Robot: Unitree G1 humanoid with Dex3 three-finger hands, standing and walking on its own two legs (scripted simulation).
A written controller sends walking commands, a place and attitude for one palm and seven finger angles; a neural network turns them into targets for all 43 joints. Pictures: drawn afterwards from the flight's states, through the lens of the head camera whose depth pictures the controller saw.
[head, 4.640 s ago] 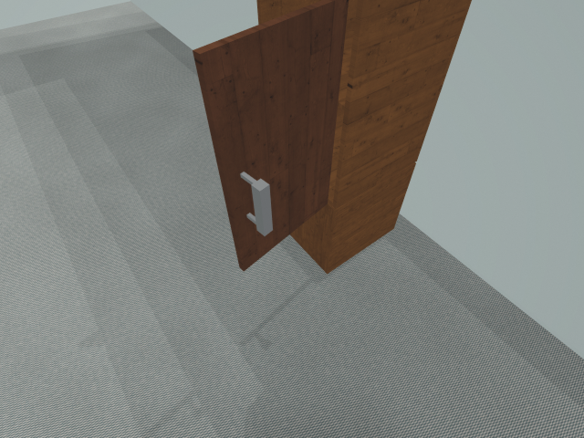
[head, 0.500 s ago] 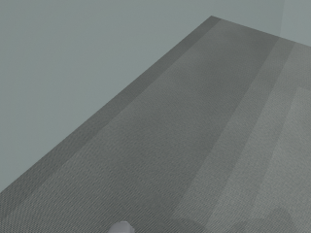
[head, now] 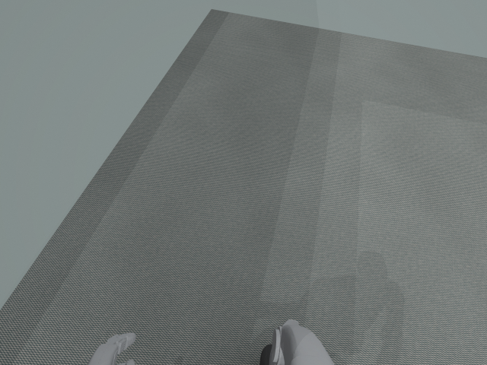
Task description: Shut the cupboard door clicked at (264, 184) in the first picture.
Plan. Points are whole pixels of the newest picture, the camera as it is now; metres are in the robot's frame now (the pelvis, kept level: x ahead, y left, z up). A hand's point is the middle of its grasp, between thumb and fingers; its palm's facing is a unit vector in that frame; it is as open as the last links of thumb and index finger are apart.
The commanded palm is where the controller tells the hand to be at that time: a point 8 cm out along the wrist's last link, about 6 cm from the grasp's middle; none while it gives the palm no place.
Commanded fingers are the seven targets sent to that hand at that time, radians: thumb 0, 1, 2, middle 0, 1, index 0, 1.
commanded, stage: walk around to get in front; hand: left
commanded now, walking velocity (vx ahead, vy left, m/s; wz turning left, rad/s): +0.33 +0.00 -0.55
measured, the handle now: out of the picture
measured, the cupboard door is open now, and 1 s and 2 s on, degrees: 99 99 99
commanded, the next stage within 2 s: walk to a spot facing it in 0.56 s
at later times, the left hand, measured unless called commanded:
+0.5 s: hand (197, 298) +0.25 +0.10 -0.15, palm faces -0.09 -0.96 -0.25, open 7.3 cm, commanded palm none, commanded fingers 0.00 0.90 0.90 -0.20 -0.30 -0.20 -0.30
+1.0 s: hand (235, 177) +0.56 +0.03 -0.17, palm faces -0.07 -0.98 -0.19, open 7.3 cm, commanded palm none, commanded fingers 0.00 0.90 0.90 -0.20 -0.30 -0.20 -0.30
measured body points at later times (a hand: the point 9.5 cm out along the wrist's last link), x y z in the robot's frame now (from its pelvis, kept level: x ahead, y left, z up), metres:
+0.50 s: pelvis +0.23 -0.09 +0.01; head +0.25 -0.12 +0.46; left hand +0.26 +0.15 -0.13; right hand +0.29 -0.34 -0.15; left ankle +0.35 +0.07 -0.66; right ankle +0.14 -0.08 -0.73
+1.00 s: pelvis +0.46 -0.14 +0.01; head +0.52 -0.13 +0.45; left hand +0.57 +0.08 -0.15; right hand +0.40 -0.37 -0.14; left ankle +0.44 -0.05 -0.73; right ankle +0.47 -0.32 -0.66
